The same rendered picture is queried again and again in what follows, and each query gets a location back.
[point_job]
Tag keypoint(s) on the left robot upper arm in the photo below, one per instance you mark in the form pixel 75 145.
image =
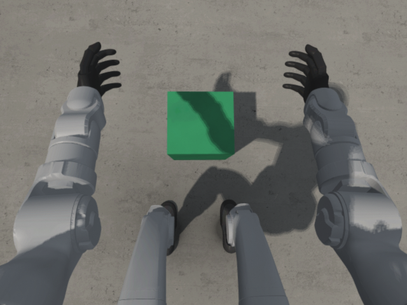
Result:
pixel 52 232

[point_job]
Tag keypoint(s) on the carton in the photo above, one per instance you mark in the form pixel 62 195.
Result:
pixel 200 125

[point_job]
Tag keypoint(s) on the robot left forearm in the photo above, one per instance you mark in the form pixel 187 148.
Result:
pixel 70 163

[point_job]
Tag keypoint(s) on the robot right hand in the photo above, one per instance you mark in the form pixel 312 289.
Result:
pixel 315 71

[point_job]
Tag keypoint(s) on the right robot upper arm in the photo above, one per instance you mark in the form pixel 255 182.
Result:
pixel 364 230

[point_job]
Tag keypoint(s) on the robot left foot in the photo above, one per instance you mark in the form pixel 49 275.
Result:
pixel 172 209

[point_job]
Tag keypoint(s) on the robot right forearm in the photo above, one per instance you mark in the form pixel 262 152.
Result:
pixel 337 149

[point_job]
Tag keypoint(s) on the robot left hand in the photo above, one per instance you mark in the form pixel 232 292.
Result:
pixel 89 73

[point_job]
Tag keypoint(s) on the right robot shin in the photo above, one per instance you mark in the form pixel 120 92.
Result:
pixel 242 206

